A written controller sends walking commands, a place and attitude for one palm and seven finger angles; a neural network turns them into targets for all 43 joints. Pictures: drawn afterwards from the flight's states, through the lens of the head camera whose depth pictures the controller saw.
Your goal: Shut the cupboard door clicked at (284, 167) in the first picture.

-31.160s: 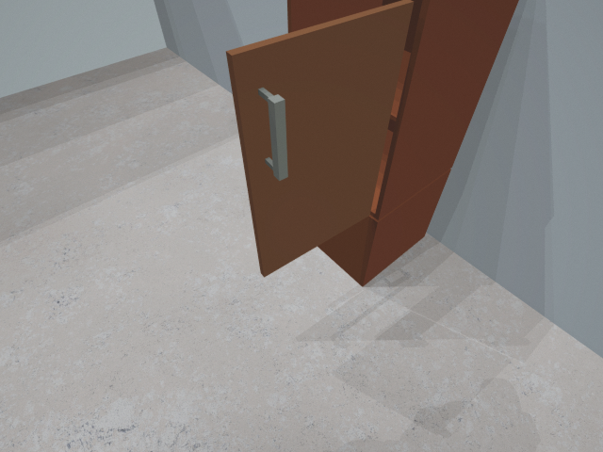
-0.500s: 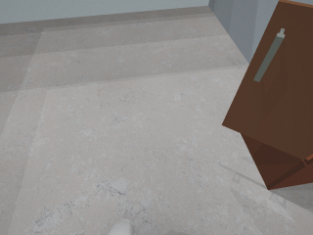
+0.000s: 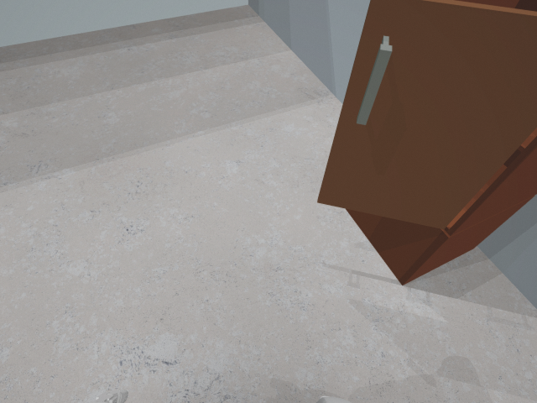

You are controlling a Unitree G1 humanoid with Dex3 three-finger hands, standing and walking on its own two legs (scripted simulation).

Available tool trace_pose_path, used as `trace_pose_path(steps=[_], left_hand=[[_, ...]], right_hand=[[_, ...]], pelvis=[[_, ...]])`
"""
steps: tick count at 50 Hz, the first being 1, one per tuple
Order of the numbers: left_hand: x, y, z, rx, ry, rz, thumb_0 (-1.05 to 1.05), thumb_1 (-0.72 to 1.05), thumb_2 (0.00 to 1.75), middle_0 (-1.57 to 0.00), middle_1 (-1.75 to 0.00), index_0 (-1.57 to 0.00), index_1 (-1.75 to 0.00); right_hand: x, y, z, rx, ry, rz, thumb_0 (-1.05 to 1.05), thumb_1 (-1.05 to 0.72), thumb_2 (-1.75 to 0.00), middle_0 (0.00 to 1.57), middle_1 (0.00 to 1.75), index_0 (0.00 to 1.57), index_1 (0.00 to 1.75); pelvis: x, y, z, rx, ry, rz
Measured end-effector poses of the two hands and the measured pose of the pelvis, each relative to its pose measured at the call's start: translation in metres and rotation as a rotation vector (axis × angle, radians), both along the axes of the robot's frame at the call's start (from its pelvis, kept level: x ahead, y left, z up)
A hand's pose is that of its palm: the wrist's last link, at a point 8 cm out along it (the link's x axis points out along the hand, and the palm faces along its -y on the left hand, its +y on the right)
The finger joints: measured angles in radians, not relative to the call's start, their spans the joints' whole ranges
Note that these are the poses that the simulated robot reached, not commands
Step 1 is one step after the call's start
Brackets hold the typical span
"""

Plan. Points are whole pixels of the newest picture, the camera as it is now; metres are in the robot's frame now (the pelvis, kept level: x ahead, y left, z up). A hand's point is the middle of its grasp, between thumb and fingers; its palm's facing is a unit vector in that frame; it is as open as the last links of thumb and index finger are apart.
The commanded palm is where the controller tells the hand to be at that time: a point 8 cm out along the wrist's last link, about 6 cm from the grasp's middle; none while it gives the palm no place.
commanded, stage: turn to face it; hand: left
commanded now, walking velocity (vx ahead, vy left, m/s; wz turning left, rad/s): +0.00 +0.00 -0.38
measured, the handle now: (372, 82) +0.67 -0.16 +0.10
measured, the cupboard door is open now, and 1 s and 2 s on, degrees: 51 51 51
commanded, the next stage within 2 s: take the last steps up to it in 0.30 s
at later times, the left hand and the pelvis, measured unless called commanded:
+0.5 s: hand out of the picture +0.13 +0.17 -0.18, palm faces -0.14 -0.98 -0.17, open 7.4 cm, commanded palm none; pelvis +0.04 +0.00 -0.01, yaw -10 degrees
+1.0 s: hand (255, 314) +0.29 +0.04 -0.17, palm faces -0.39 -0.90 -0.20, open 7.4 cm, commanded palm none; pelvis +0.12 -0.10 -0.01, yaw -20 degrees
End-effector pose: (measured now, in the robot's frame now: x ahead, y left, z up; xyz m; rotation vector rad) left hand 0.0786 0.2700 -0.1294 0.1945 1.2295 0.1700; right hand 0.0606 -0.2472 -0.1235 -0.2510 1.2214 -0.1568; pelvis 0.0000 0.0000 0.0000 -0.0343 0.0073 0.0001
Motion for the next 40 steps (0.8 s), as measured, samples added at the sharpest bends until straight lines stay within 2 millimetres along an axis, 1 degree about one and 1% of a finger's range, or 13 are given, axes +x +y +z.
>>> trace_pose_path(steps=[4, 6, 9, 12, 15, 18, 21, 25, 27, 29, 34, 37, 40], left_hand=[[0.034, -0.023, 0.001, 0.03, -0.056, -0.083, 0.01, 0.91, 0.9, -0.2, -0.29, -0.19, -0.3], [0.044, -0.036, 0.003, 0.042, -0.078, -0.112, 0.01, 0.91, 0.9, -0.2, -0.29, -0.19, -0.3], [0.047, -0.051, 0.01, 0.042, -0.077, -0.135, 0.01, 0.91, 0.9, -0.2, -0.29, -0.2, -0.3], [0.045, -0.062, 0.012, 0.031, -0.053, -0.152, 0.01, 0.91, 0.9, -0.2, -0.29, -0.2, -0.3], [0.044, -0.068, 0.009, 0.01, -0.03, -0.166, 0.01, 0.91, 0.9, -0.2, -0.29, -0.2, -0.3], [0.043, -0.069, 0.003, -0.014, -0.014, -0.172, 0.01, 0.91, 0.9, -0.2, -0.29, -0.2, -0.3], [0.044, -0.065, -0.007, -0.038, 0.003, -0.169, 0.01, 0.9, 0.9, -0.2, -0.29, -0.2, -0.3], [0.048, -0.052, -0.026, -0.069, 0.032, -0.161, 0.01, 0.9, 0.9, -0.2, -0.29, -0.2, -0.3], [0.051, -0.047, -0.028, -0.076, 0.057, -0.177, 0.01, 0.91, 0.9, -0.2, -0.29, -0.2, -0.3], [0.058, -0.044, -0.025, -0.081, 0.075, -0.202, 0.01, 0.91, 0.9, -0.2, -0.29, -0.2, -0.3], [0.083, -0.045, -0.013, -0.082, 0.072, -0.24, 0.01, 0.91, 0.9, -0.2, -0.29, -0.2, -0.3], [0.102, -0.053, -0.01, -0.075, 0.074, -0.27, 0.01, 0.91, 0.9, -0.2, -0.29, -0.19, -0.3], [0.124, -0.07, -0.008, -0.068, 0.078, -0.313, 0.01, 0.91, 0.9, -0.2, -0.29, -0.19, -0.3]], right_hand=[[-0.028, -0.025, -0.022, 0.025, 0.042, -0.089, 0.0, -0.9, -0.9, 0.2, 0.3, 0.21, 0.3], [-0.037, -0.037, -0.03, 0.028, 0.072, -0.13, 0.0, -0.9, -0.9, 0.2, 0.3, 0.21, 0.3], [-0.042, -0.045, -0.028, 0.026, 0.087, -0.172, 0.01, -0.9, -0.9, 0.2, 0.3, 0.2, 0.3], [-0.039, -0.046, -0.019, 0.032, 0.063, -0.196, 0.01, -0.91, -0.9, 0.2, 0.3, 0.2, 0.3], [-0.034, -0.043, -0.012, 0.036, 0.036, -0.212, 0.01, -0.91, -0.9, 0.2, 0.3, 0.2, 0.3], [-0.029, -0.037, -0.008, 0.033, 0.021, -0.221, 0.01, -0.91, -0.9, 0.2, 0.3, 0.2, 0.3], [-0.021, -0.028, -0.004, 0.021, 0.006, -0.224, 0.0, -0.91, -0.9, 0.2, 0.3, 0.2, 0.3], [-0.017, -0.012, -0.005, -0.012, -0.018, -0.224, 0.0, -0.91, -0.9, 0.2, 0.3, 0.2, 0.3], [-0.022, -0.004, 0.0, -0.016, -0.013, -0.232, 0.0, -0.91, -0.9, 0.2, 0.3, 0.2, 0.3], [-0.031, 0.002, 0.006, -0.017, 0.0, -0.25, 0.0, -0.9, -0.9, 0.2, 0.3, 0.21, 0.3], [-0.058, 0.009, 0.016, -0.013, 0.081, -0.308, 0.0, -0.9, -0.9, 0.2, 0.3, 0.21, 0.3], [-0.074, 0.008, 0.018, -0.004, 0.129, -0.358, 0.0, -0.9, -0.9, 0.2, 0.3, 0.21, 0.3], [-0.09, 0.004, 0.017, 0.01, 0.175, -0.413, 0.0, -0.9, -0.9, 0.2, 0.3, 0.21, 0.3]], pelvis=[[0.007, -0.017, -0.013, 0.029, -0.002, -0.043], [0.008, -0.022, -0.015, 0.025, -0.004, -0.064], [0.01, -0.025, -0.008, 0.032, -0.007, -0.087], [0.013, -0.027, -0.001, 0.043, -0.007, -0.115], [0.016, -0.028, 0.002, 0.044, -0.007, -0.132], [0.021, -0.025, 0.002, 0.038, -0.008, -0.15], [0.026, -0.018, 0.0, 0.028, -0.009, -0.165], [0.036, -0.005, -0.009, 0.004, -0.007, -0.181], [0.04, -0.002, -0.007, 0.005, -0.01, -0.205], [0.045, -0.001, -0.002, -0.002, -0.008, -0.219], [0.058, -0.006, 0.009, -0.012, 0.003, -0.246], [0.067, -0.014, 0.012, -0.009, 0.009, -0.27], [0.077, -0.026, 0.012, -0.003, 0.012, -0.293]])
